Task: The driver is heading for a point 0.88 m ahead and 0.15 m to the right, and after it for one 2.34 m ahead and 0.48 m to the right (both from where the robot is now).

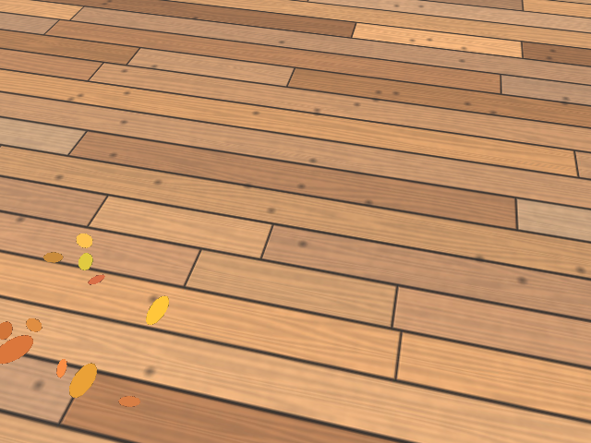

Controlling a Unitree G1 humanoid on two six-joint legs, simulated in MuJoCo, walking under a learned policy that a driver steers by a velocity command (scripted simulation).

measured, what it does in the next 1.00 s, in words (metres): walks ahead: right foot, then left foot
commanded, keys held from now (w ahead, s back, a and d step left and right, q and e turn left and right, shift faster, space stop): w+e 0.52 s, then w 0.02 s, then w+q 0.46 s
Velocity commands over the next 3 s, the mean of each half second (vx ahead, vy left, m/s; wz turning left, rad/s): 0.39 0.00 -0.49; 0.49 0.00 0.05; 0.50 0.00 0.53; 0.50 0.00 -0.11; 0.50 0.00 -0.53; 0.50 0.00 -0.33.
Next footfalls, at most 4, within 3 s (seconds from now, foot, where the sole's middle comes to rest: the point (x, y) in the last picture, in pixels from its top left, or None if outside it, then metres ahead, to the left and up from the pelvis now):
0.18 right None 0.12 -0.14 -0.78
0.70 left None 0.50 -0.09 -0.78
1.22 right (442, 357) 0.75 -0.33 -0.78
1.72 left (341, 280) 0.98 -0.09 -0.78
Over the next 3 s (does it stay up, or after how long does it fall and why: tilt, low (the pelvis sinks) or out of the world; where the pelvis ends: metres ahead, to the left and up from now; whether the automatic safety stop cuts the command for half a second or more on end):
stays up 1.53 -0.29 0.00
